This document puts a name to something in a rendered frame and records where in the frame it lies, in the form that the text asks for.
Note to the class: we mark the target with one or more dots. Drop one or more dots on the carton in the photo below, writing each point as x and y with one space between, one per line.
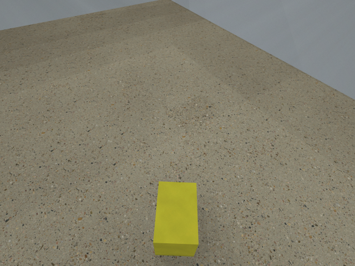
176 225

